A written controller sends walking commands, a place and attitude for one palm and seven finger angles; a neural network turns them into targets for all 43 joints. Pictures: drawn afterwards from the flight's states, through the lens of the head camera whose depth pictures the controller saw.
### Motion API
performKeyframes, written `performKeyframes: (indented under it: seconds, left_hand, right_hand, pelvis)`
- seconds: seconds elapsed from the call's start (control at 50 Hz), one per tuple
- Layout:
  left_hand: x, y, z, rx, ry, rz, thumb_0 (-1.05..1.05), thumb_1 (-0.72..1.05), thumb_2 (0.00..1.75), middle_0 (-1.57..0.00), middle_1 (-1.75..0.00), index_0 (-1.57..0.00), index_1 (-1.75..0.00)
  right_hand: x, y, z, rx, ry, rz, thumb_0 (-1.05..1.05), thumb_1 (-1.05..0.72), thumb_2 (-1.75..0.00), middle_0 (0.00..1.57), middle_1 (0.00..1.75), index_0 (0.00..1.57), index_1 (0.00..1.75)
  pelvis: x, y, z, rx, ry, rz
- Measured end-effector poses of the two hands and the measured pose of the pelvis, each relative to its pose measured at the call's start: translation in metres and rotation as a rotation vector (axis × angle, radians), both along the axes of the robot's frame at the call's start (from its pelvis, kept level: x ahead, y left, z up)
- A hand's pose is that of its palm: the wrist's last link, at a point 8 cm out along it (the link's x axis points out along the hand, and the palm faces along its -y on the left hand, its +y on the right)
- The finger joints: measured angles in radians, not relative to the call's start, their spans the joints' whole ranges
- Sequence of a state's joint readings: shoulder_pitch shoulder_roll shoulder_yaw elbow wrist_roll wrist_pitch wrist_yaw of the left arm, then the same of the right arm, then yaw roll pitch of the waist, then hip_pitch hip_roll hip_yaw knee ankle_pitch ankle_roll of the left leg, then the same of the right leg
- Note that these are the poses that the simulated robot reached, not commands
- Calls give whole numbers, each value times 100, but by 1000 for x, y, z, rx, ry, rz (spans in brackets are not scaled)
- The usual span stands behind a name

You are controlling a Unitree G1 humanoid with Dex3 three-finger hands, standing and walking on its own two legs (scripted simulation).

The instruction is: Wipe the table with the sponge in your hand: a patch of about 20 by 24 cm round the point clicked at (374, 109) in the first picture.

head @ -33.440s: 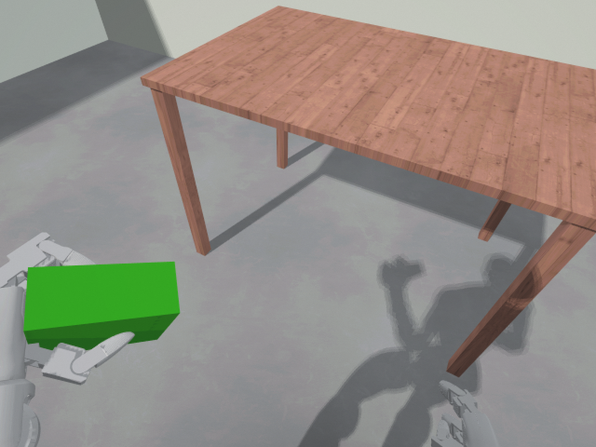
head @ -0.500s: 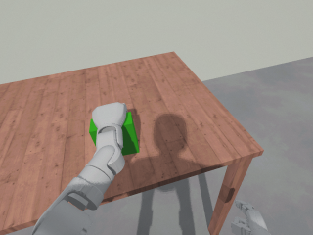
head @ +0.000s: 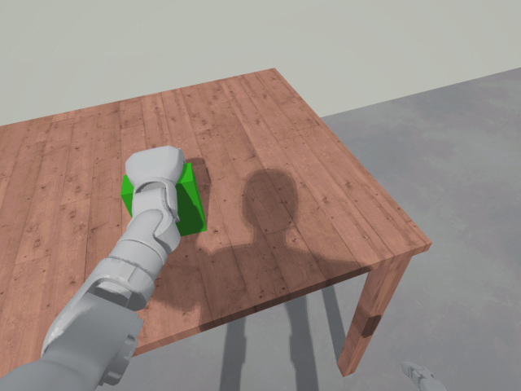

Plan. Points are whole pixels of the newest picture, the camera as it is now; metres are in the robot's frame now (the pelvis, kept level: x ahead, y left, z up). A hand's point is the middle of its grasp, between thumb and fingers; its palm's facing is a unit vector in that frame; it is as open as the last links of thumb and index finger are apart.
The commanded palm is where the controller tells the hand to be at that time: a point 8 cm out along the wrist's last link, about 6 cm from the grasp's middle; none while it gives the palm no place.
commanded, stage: wipe forward along the third lane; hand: left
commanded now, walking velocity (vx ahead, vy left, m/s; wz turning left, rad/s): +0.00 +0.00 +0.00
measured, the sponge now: (170, 212) +0.41 +0.19 +0.06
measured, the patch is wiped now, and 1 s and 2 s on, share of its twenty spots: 1.00 1.00 1.00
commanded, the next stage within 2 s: wipe back along the third lane in 0.22 s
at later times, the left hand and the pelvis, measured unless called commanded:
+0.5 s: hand (161, 182) +0.44 +0.21 +0.10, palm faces +0.00 -0.04 -1.00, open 9.6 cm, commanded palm +0.40 +0.20 +0.13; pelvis +0.01 +0.02 +0.00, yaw -1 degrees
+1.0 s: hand (156, 195) +0.40 +0.20 +0.10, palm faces +0.09 -0.08 -0.99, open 9.6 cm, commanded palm +0.35 +0.19 +0.13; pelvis +0.04 +0.04 +0.00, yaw +0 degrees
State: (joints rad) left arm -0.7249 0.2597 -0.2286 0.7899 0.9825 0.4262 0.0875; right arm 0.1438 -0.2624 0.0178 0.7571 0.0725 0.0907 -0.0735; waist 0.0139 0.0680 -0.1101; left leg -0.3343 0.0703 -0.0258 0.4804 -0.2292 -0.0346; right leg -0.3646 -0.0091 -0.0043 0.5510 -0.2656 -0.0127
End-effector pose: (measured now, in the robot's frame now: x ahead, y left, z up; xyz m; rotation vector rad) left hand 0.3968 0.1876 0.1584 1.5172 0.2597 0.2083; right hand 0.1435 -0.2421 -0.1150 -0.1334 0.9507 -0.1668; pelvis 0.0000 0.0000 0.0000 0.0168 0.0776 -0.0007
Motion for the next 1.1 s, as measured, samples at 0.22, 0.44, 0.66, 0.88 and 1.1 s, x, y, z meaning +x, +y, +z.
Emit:
performKeyframes:
  seconds: [0.22, 0.44, 0.66, 0.88, 1.1]
  left_hand:
    - [20, 10, -1, 14, 21, -3, 1, -53, 113, -81, -138, -83, -133]
    - [27, 16, -4, 8, 0, -7, 1, -53, 113, -81, -138, -83, -133]
    - [13, 16, -4, 6, -73, -1, 0, -49, 111, -78, -140, -80, -135]
    - [-1, 17, -2, -17, -88, 4, 0, -45, 108, -75, -141, -77, -137]
    - [-30, 13, -3, -42, -132, -29, 2, -43, 107, -73, -141, -76, -138]
  right_hand:
    - [-3, -1, -1, -13, 30, -17, 1, -91, -90, 20, 30, 20, 30]
    - [-7, 10, -2, -6, 59, -28, 1, -91, -90, 20, 30, 20, 30]
    - [19, 30, 6, 28, 20, -4, 1, -91, -90, 20, 30, 20, 30]
    - [88, 56, 29, 65, -103, 97, 1, -91, -90, 20, 30, 20, 30]
    - [98, 60, 25, 90, -69, 137, 1, -91, -90, 20, 30, 19, 31]
  pelvis:
    - [6, 6, 0, -6, 29, 0]
    - [10, 16, 0, -10, 45, -6]
    - [18, 28, 2, -11, 23, -14]
    - [33, 35, 2, -12, 5, -2]
    - [42, 36, 0, -14, -24, 5]
